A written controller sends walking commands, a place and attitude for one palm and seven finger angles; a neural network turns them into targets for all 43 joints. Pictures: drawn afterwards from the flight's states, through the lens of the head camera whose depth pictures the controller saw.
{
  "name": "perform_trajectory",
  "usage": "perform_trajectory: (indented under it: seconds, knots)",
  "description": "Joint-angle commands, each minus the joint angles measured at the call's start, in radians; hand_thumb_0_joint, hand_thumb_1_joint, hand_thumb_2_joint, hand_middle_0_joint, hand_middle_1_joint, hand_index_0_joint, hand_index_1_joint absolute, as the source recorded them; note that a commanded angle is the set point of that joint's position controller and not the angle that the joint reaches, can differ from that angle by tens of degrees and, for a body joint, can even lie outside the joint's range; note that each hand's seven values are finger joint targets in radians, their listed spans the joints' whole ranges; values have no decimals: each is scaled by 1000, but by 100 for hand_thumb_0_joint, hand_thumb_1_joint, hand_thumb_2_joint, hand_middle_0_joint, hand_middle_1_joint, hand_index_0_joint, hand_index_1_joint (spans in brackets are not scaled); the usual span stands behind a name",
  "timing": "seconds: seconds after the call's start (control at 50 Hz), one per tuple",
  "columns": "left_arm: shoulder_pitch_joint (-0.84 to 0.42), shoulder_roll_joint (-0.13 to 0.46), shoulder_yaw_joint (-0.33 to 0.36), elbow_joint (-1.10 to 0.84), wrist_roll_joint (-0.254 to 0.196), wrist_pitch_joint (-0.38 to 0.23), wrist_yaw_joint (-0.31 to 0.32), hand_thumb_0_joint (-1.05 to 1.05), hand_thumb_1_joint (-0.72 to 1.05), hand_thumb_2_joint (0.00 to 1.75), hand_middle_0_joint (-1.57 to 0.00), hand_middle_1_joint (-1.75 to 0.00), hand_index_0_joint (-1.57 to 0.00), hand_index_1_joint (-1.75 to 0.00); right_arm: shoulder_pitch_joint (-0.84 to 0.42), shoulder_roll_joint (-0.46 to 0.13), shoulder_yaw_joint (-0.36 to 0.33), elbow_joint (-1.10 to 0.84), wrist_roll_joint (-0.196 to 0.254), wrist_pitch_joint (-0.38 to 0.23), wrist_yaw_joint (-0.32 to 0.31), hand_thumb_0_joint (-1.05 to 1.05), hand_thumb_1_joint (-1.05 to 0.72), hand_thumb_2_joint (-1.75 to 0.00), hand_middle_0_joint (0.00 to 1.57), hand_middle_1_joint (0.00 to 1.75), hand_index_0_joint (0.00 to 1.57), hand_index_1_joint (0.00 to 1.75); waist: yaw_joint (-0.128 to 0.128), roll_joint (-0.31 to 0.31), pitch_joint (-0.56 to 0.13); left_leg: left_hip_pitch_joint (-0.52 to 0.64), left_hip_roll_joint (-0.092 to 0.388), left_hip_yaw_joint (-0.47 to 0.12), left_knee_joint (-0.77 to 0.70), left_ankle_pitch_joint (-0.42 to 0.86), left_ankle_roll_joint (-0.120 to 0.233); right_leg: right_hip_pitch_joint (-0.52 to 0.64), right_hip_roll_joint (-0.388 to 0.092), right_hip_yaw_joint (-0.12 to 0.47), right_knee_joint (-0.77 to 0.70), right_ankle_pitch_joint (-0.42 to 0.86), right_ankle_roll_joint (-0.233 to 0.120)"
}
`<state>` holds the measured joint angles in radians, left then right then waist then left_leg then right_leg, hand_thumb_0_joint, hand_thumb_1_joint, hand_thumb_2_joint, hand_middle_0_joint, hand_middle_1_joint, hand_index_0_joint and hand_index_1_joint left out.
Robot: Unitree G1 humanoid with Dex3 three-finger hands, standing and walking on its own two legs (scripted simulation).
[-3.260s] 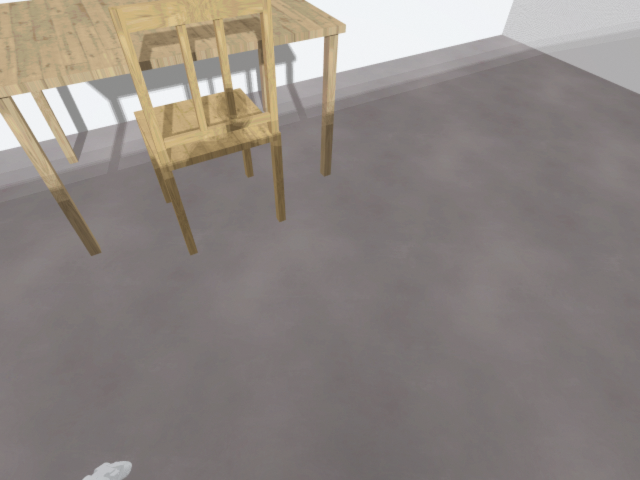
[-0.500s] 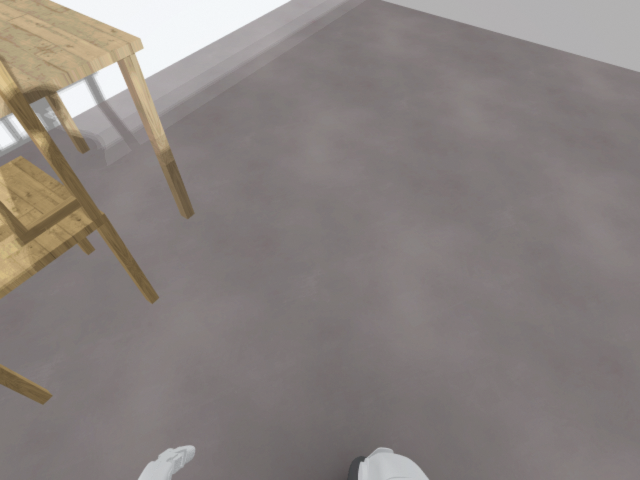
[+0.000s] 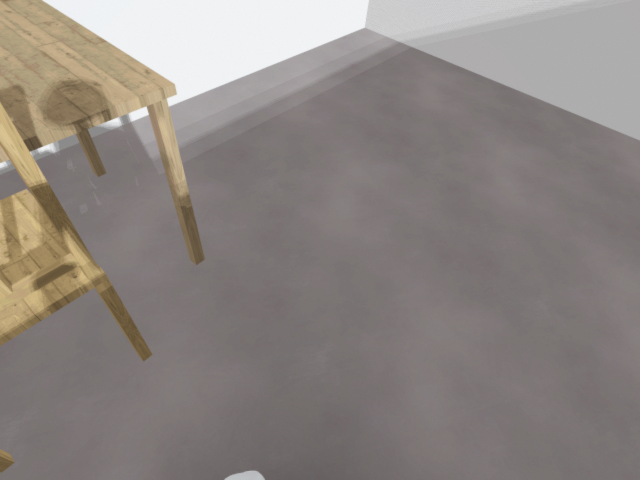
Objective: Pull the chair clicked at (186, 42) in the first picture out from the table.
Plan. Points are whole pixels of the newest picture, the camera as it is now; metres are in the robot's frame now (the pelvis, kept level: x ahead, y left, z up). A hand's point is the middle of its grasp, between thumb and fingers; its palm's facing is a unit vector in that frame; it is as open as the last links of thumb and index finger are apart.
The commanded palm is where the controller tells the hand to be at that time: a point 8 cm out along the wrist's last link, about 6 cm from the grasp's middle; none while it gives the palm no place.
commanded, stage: turn to face it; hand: left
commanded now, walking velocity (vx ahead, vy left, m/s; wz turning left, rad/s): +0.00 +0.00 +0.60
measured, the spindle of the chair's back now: out of the picture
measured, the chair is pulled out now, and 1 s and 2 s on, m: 0.00 0.00 0.00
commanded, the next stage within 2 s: take the last steps up to it in 1.50 s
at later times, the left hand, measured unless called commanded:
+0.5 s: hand (178, 444) +0.18 +0.21 -0.14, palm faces +0.24 -0.94 -0.24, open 7.4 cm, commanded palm none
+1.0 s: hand out of the picture -0.01 +0.19 -0.18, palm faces +0.58 -0.77 -0.26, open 7.4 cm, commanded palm none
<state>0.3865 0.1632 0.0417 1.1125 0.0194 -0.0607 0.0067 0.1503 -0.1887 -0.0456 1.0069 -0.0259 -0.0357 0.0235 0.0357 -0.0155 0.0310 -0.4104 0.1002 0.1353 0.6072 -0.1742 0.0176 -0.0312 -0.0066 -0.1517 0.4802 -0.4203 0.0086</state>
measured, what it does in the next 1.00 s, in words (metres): steps on the spot, turning left: right foot, then left foot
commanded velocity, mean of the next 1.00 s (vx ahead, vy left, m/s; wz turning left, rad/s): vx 0.00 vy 0.00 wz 0.60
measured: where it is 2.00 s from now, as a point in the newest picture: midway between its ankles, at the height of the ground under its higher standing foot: outside the picture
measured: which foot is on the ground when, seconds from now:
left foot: down 0.00-0.54, up 0.56-0.96, down 0.98-1.00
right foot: down 0.00-0.00, up 0.02-0.52, down 0.54-0.98, up 1.00-1.00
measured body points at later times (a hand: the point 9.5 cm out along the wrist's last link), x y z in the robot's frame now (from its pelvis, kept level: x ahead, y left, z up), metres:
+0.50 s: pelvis +0.09 -0.01 +0.01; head +0.12 -0.01 +0.46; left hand +0.17 +0.26 -0.12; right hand +0.15 -0.24 -0.14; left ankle +0.09 +0.10 -0.72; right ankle +0.12 -0.13 -0.71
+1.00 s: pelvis +0.09 +0.00 -0.01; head +0.12 +0.04 +0.44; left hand -0.04 +0.23 -0.16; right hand +0.34 -0.16 -0.13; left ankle +0.03 +0.10 -0.73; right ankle +0.13 -0.13 -0.72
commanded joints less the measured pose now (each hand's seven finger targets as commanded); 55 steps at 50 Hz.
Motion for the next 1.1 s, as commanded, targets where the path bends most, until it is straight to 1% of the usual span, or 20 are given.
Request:
perform_trajectory:
  seconds: [0.0,0.08,0.14,0.26,0.36,0.46,0.48,0.5,0.52,0.54,0.58,0.64,0.72,0.86,0.92,0.94,0.96,0.98,1.0,1.08]
  knots:
    - [26,76,0,-89,-18,-10,12,0,90,90,-20,-30,-20,-30,387,-226,-40,58,4,-15,-35,0,-90,-90,20,30,20,30,-132,328,-218,596,362,-482,-207,711,236,-459,4,28,690,-210,12]
    - [-98,74,17,-102,-2,26,10,0,90,90,-20,-30,-20,-30,160,-128,-14,3,10,-15,-49,0,-90,-90,20,30,20,30,-54,134,4,234,229,-319,-280,542,174,-475,-109,131,707,-50,40]
    - [-40,63,27,-98,-3,56,8,0,90,90,-20,-30,-20,-30,98,-127,-17,-20,14,-11,-47,0,-90,-90,20,30,20,30,-14,154,-63,189,153,-231,-299,451,138,-411,-94,115,648,50,64]
    - [-155,84,48,-171,1,84,14,0,90,90,-20,-30,-20,-30,114,-151,-43,-46,7,17,-41,0,-90,-90,20,30,20,30,-38,132,-51,202,136,-331,-333,201,152,-485,-92,129,556,100,92]
    - [-266,93,44,-240,-5,82,17,0,90,90,-20,-30,-20,-30,142,-172,-60,-56,-2,34,-40,0,-90,-90,20,30,20,30,-72,147,-54,241,128,-412,-277,272,166,-444,-57,128,358,26,88]
    - [-204,113,43,-252,-16,66,25,0,90,90,-20,-30,-20,-30,94,-191,-72,-89,5,47,-37,0,-90,-90,20,30,20,30,-31,150,-87,147,82,-452,-165,371,124,-200,-13,120,58,140,68]
    - [-166,136,47,-247,-16,58,29,0,90,90,-20,-30,-20,-30,83,-180,-72,-97,12,47,-34,0,-90,-90,20,30,20,30,-9,115,-104,84,44,-429,-105,282,81,-86,-49,141,-83,250,64]
    - [-140,210,59,-248,-3,47,36,0,90,90,-20,-30,-20,-30,105,-127,-66,-109,22,46,-27,0,-90,-90,20,30,20,30,-6,-81,-147,-66,-45,-325,46,41,9,85,-231,293,-174,325,17]
    - [-124,291,72,-254,7,45,40,0,90,90,-20,-30,-20,-30,101,-85,-60,-143,19,47,-26,0,-90,-90,20,30,20,30,-1,-292,-140,-215,-174,-151,275,-404,-64,112,-485,491,-172,570,-103]
    - [-124,281,65,-263,0,50,40,0,90,90,-20,-30,-20,-30,88,-128,-71,-146,11,57,-27,0,-90,-90,20,30,20,30,0,-198,-129,-178,-125,-185,466,-438,-55,-7,-517,435,-151,623,-167]
    - [-243,203,47,-289,-3,49,40,0,90,90,-20,-30,-20,-30,96,-113,-72,-107,4,86,-16,0,-90,-90,20,30,20,30,-61,-161,-28,-171,-78,-190,613,-305,-71,-142,-388,293,-170,497,-126]
    - [-242,169,34,-295,-2,44,34,0,90,90,-20,-30,-20,-30,94,-100,-64,-103,4,90,-2,0,-90,-90,20,30,20,30,-68,-150,-1,-185,-60,-142,625,-209,-91,-116,-317,128,-128,612,-93]
    - [-145,200,41,-269,4,48,33,0,90,90,-20,-30,-20,-30,-1,-106,-54,-137,7,96,1,0,-90,-90,20,30,20,30,-18,-166,-15,-173,-49,-102,497,-239,-104,-36,-343,91,-104,678,-113]
    - [-121,269,60,-261,13,68,25,0,90,90,-20,-30,-20,-30,-72,-110,-34,-178,13,84,7,0,-90,-90,20,30,20,30,6,-224,-37,-11,-58,-15,183,-252,-73,-56,-378,19,-35,658,-109]
    - [-133,272,66,-257,1,75,19,0,90,90,-20,-30,-20,-30,27,-158,-43,-164,8,68,4,0,-90,-90,20,30,20,30,-52,-121,-106,207,-67,-4,-97,-51,-50,-112,-354,-49,158,590,-39]
    - [-132,243,64,-273,-7,79,14,0,90,90,-20,-30,-20,-30,111,-243,-65,-149,3,57,0,0,-90,-90,20,30,20,30,-103,73,-171,399,44,-168,-189,170,6,-276,-285,-81,364,398,23]
    - [-175,171,40,-326,-14,80,6,0,90,90,-20,-30,-20,-30,176,-361,-92,-142,5,50,-8,0,-90,-90,20,30,20,30,-137,379,-175,499,315,-527,-224,628,154,-557,-137,-49,593,-249,100]
    - [-218,189,39,-337,-4,94,14,0,90,90,-20,-30,-20,-30,208,-361,-89,-117,14,58,-14,0,-90,-90,20,30,20,30,-140,263,-188,465,354,-486,-209,676,220,-560,-142,75,674,-274,82]
    - [-234,185,42,-336,-2,96,13,0,90,90,-20,-30,-20,-30,172,-330,-81,-123,9,55,-22,0,-90,-90,20,30,20,30,-123,190,-141,427,309,-436,-214,600,217,-581,-151,95,698,-209,77]
    - [-175,192,49,-275,-5,97,5,0,90,90,-20,-30,-20,-30,-6,-245,-48,-175,6,48,-33,0,-90,-90,20,30,20,30,-48,202,-82,285,139,-307,-228,443,138,-514,-125,126,683,-14,88]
